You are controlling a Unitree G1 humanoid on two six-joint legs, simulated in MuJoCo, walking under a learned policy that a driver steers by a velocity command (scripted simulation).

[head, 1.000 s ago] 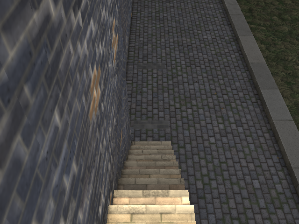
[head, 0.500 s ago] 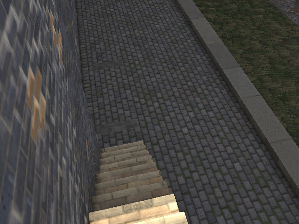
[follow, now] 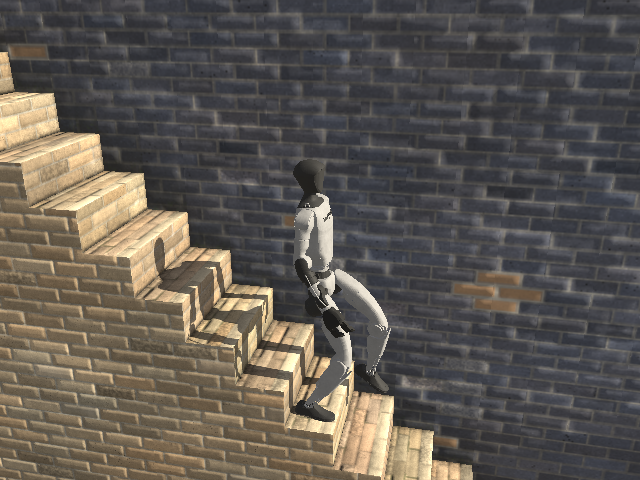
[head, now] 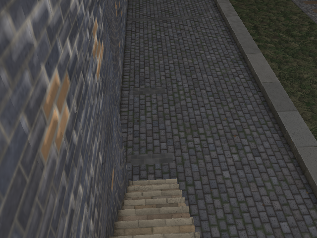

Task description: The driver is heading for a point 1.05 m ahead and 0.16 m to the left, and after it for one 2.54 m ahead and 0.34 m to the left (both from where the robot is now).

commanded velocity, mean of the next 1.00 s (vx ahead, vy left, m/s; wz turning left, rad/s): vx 0.50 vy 0.00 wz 0.00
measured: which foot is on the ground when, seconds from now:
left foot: up 0.00-0.18, down 0.20-0.88, up 0.90-1.00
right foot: down 0.00-0.18, up 0.20-0.86, down 0.88-1.00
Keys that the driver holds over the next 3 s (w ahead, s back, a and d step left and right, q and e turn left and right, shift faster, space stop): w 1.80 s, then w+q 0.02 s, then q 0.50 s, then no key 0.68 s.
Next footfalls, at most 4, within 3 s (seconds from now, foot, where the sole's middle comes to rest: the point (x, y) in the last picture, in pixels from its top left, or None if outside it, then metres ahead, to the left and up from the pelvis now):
0.20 left None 0.21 0.20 -0.92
0.88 right None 0.48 0.01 -1.13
1.32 left None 0.69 0.22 -1.33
1.86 right None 0.99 0.04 -1.54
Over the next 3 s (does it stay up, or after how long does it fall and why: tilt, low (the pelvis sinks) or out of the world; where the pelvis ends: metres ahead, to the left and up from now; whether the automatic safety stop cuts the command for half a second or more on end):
stays up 0.91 0.12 -0.79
